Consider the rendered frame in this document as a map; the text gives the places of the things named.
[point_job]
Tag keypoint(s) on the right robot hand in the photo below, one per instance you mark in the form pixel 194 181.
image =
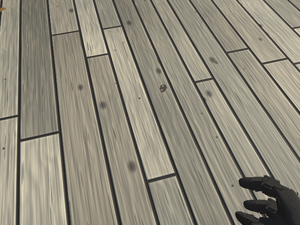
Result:
pixel 285 210

